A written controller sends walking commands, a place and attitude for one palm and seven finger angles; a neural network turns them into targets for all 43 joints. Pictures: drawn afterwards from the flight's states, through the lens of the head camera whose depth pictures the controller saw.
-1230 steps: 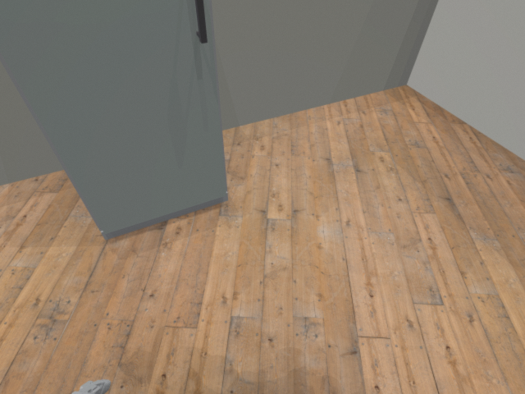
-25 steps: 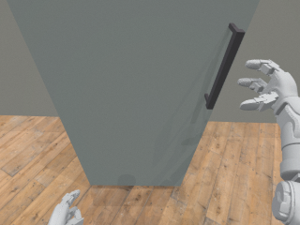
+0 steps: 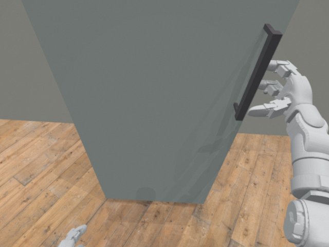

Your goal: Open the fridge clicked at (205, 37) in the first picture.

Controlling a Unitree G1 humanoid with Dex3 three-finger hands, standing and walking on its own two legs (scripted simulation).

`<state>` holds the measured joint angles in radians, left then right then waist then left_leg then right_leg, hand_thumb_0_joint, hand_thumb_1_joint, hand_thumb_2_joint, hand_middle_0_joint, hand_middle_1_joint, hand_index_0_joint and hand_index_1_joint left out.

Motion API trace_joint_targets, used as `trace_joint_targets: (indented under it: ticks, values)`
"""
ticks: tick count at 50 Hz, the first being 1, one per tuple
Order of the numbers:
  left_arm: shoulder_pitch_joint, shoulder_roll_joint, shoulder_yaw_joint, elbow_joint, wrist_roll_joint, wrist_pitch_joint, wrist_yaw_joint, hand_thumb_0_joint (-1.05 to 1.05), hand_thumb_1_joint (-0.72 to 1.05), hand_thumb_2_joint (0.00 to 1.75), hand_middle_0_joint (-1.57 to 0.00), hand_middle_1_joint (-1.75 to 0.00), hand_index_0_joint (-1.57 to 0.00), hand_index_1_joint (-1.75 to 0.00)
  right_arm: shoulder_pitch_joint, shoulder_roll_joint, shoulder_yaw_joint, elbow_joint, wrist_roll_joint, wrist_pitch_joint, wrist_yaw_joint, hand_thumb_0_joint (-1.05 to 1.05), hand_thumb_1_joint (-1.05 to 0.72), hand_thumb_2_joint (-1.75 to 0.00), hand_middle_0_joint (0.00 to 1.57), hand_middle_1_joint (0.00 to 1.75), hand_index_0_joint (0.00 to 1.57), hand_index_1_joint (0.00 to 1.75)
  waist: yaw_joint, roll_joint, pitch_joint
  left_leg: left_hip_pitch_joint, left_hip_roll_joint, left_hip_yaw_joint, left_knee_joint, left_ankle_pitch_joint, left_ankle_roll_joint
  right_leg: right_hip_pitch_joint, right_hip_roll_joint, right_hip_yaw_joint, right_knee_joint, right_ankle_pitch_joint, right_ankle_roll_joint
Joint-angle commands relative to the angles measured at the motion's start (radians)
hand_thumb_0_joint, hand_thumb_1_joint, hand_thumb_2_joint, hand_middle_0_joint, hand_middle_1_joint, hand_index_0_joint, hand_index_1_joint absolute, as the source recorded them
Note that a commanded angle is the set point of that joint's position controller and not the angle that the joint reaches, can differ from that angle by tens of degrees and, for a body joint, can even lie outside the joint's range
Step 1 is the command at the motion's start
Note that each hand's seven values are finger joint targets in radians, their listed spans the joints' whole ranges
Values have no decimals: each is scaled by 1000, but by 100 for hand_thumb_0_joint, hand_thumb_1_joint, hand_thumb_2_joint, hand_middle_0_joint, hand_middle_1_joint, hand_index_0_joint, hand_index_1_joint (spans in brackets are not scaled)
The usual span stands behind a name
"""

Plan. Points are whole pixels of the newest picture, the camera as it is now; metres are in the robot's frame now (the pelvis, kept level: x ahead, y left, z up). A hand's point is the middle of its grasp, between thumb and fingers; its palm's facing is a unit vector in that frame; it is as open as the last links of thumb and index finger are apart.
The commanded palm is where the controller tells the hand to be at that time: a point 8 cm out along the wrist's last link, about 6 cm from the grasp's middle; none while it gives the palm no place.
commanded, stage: feel for the door with the fingertips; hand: right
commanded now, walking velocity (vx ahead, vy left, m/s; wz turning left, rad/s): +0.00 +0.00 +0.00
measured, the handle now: (251, 78) +0.48 -0.15 +0.20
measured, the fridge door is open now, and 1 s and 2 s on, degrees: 0 0 0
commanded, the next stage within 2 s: slide the fingers in behind the handle in 0.36 s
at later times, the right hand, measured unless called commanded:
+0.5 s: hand (263, 85) +0.44 -0.17 +0.21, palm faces -0.05 +1.00 +0.01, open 13.7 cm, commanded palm +0.43 -0.22 +0.21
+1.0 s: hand (264, 92) +0.42 -0.17 +0.21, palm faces -0.06 +1.00 +0.00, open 14.0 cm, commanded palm +0.40 -0.22 +0.21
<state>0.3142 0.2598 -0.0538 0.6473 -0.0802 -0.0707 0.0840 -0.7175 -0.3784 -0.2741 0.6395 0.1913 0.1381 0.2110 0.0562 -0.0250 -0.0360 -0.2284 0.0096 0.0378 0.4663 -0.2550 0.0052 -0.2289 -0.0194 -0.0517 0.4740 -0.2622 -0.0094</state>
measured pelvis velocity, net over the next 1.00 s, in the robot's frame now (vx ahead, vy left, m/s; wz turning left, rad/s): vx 0.00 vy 0.00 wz -0.01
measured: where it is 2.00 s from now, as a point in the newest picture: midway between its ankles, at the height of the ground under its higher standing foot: outside the picture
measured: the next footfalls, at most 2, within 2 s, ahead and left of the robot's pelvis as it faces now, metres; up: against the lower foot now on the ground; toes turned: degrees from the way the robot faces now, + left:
none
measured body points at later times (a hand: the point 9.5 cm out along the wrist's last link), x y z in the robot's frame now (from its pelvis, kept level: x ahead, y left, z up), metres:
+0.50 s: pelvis +0.00 +0.00 +0.00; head +0.01 +0.01 +0.45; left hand +0.11 +0.26 -0.11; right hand +0.44 -0.22 +0.21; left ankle -0.01 +0.12 -0.74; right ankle -0.01 -0.11 -0.74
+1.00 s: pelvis +0.00 +0.00 +0.00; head -0.01 +0.01 +0.45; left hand +0.11 +0.26 -0.10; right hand +0.42 -0.22 +0.21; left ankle -0.01 +0.12 -0.74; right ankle -0.01 -0.11 -0.74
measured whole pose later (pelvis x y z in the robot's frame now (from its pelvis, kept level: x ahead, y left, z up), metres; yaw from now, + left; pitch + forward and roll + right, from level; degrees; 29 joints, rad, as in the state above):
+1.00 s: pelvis +0.00 +0.00 +0.00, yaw -1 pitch +1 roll +0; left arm 0.30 0.28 -0.04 0.65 -0.08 -0.07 0.08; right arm -0.74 -0.36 -0.24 0.65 0.20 0.14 0.23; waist 0.04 -0.03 -0.04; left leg -0.23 0.01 0.05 0.46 -0.25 0.00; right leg -0.24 -0.02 -0.04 0.48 -0.26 -0.01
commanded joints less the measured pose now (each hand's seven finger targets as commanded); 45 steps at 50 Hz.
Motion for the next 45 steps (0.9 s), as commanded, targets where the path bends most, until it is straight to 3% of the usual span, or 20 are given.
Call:
trace_joint_targets:
  ticks: [1,4,5,8,10,11,14,16,18,21,24,28,29,30,31,35,36,40,41,45]
  values:
    - [-71,140,57,-126,-5,-45,17,0,90,90,-20,-30,-20,-30,-557,-253,-32,-214,8,-67,10,0,50,-30,30,120,30,120,0,-26,-269,39,-9,-10,-61,273,20,131,8,47,-32,240,-41]
    - [-57,143,60,-113,-6,-52,18,0,90,90,-20,-30,-20,-30,-577,-216,-1,-172,16,-55,24,0,50,-30,30,120,30,120,12,-37,-268,8,-11,-4,-59,266,24,144,11,58,-26,238,-39]
    - [-53,149,64,-112,-6,-49,19,0,90,90,-20,-30,-20,-30,-557,-232,-10,-156,16,-53,28,0,50,-30,30,120,30,120,7,0,-281,22,-12,-1,-58,268,23,139,8,57,-22,243,-40]
    - [-46,150,63,-106,-6,-50,20,0,90,90,-20,-30,-20,-30,-593,-229,-10,-127,27,-56,36,0,50,-30,30,120,30,120,14,7,-284,19,-11,0,-52,280,22,131,12,58,-21,243,-39]
    - [-40,149,66,-103,-4,-54,17,0,90,90,-20,-30,-20,-30,-620,-190,21,-132,31,-70,36,0,50,-30,30,120,30,120,20,29,-297,16,-12,4,-48,291,22,144,11,61,-13,262,-41]
    - [-44,149,66,-105,-4,-54,16,0,90,90,-20,-30,-20,-30,-614,-209,2,-136,26,-75,30,0,50,-30,30,120,30,120,11,7,-303,15,-12,1,-43,295,23,148,11,63,-13,271,-40]
    - [-38,147,64,-103,-1,-52,11,0,90,90,-20,-30,-20,-30,-625,-202,1,-125,22,-90,16,0,50,-30,30,120,30,120,9,16,-318,25,-12,2,-33,322,23,149,13,62,-11,296,-38]
    - [-35,148,64,-106,2,-46,7,0,90,90,-20,-30,-20,-30,-583,-239,-40,-98,15,-90,4,0,50,-30,30,120,30,120,-8,36,-309,41,-12,1,-32,334,22,130,12,57,-11,304,-40]
    - [-39,145,65,-107,0,-45,7,0,90,90,-20,-30,-20,-30,-619,-223,-18,-102,9,-93,3,0,50,-30,30,120,30,120,5,28,-301,34,-11,-5,-37,329,18,125,15,49,-10,283,-42]
    - [-28,152,62,-94,1,-36,11,0,90,90,-20,-30,-20,-30,-659,-258,-27,-50,-2,-97,3,0,50,-30,30,120,30,120,16,35,-255,19,-9,-5,-42,299,18,94,12,53,-16,251,-43]
    - [-23,147,63,-95,0,-39,11,0,90,90,-20,-30,-20,-30,-684,-251,-18,-38,-10,-103,9,0,50,-30,30,120,30,120,19,-14,-283,3,-9,-9,-40,289,20,115,15,53,-9,248,-40]
    - [-20,145,63,-106,1,-41,7,0,90,90,-20,-30,-20,-30,-638,-220,-5,-43,0,-115,18,0,50,-30,30,120,30,120,12,13,-309,19,-12,-2,-33,296,22,121,12,58,-9,262,-39]
    - [-25,144,62,-110,0,-42,7,0,90,90,-20,-30,-20,-30,-627,-207,1,-49,4,-116,21,0,50,-30,30,120,30,120,6,-14,-304,13,-11,-2,-31,295,25,124,12,57,-9,263,-38]
    - [-21,148,66,-110,2,-42,6,0,90,90,-20,-30,-20,-30,-612,-205,0,-52,10,-119,24,0,50,-30,30,120,30,120,9,41,-315,28,-12,1,-32,308,21,124,9,56,-5,273,-42]
    - [-25,150,67,-116,1,-42,6,0,90,90,-20,-30,-20,-30,-605,-248,-36,-77,11,-121,23,0,50,-30,30,120,30,120,-4,28,-339,46,-12,-4,-31,314,21,127,10,56,-9,276,-42]
    - [-38,150,65,-124,0,-39,6,0,90,90,-20,-30,-20,-30,-547,-245,-43,-101,24,-115,31,0,50,-30,30,120,30,120,-14,64,-313,69,-11,-3,-39,314,18,104,9,46,-18,259,-44]
    - [-45,150,63,-131,-3,-39,6,0,90,90,-20,-30,-20,-30,-529,-279,-75,-103,21,-111,27,0,50,-30,30,120,30,120,-24,63,-291,71,-12,-5,-42,302,18,86,10,46,-25,244,-45]
    - [-60,146,64,-140,-2,-39,5,0,90,90,-20,-30,-20,-30,-522,-264,-53,-180,11,-103,17,0,50,-30,30,120,30,120,-24,12,-287,60,-11,-6,-49,282,21,111,8,45,-28,248,-44]
    - [-70,141,60,-145,-5,-40,4,0,90,90,-20,-30,-20,-30,-524,-245,-40,-200,11,-98,16,0,50,-30,30,120,30,120,-22,-28,-283,54,-12,-9,-49,282,23,118,12,46,-30,247,-43]
    - [-76,140,61,-138,-7,-44,8,0,90,90,-20,-30,-20,-30,-552,-188,11,-224,24,-81,16,0,50,-30,30,120,30,120,0,2,-260,20,-18,0,-60,240,21,133,6,53,-31,218,-42]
